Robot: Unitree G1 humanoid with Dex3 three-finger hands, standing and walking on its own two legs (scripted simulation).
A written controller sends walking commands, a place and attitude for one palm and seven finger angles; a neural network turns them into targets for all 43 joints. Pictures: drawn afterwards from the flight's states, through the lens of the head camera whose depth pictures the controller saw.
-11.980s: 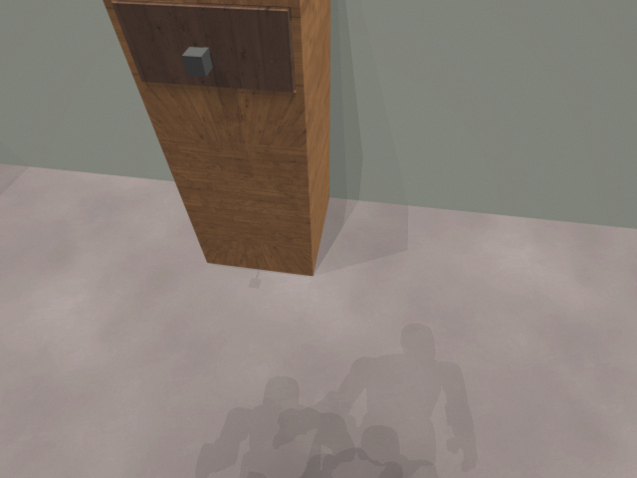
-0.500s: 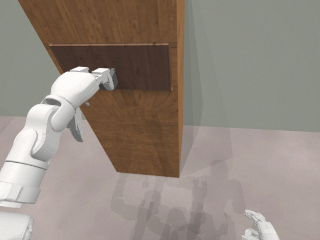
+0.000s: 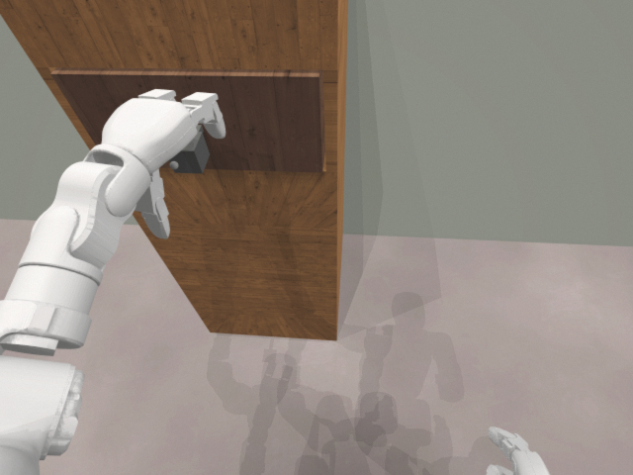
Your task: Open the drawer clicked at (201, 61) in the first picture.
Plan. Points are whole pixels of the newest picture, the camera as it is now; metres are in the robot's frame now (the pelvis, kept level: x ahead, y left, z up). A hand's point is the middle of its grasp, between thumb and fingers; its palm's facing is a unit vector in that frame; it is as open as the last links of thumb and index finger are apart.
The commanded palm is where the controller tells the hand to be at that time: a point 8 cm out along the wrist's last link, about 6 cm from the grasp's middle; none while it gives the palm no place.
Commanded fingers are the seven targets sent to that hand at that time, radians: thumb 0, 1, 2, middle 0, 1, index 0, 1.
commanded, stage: move the hooked fingers above the handle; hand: left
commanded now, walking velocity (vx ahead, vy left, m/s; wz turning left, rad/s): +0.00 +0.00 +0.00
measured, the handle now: (192, 143) +0.55 +0.22 +0.10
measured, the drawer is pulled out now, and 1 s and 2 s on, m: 0.01 0.00 0.00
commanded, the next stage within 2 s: none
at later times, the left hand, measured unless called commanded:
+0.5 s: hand (179, 111) +0.51 +0.21 +0.18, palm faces +0.06 -0.08 -1.00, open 13.8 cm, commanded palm +0.50 +0.25 +0.22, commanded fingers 0.00 -0.50 0.30 -0.30 -1.20 -0.30 -1.20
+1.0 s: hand (162, 126) +0.50 +0.23 +0.16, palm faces -0.01 -0.03 -1.00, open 13.9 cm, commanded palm +0.51 +0.25 +0.22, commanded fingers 0.00 -0.50 0.30 -0.30 -1.20 -0.30 -1.20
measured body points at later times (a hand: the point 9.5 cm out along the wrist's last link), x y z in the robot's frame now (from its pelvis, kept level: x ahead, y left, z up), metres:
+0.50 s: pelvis +0.00 +0.00 -0.01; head +0.08 -0.01 +0.44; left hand +0.50 +0.21 +0.23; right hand +0.06 -0.28 -0.14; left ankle -0.02 +0.11 -0.74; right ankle -0.03 -0.13 -0.74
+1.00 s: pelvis -0.01 +0.00 -0.01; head +0.08 +0.00 +0.43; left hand +0.50 +0.23 +0.22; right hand -0.01 -0.29 -0.13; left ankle -0.02 +0.11 -0.74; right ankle -0.03 -0.13 -0.74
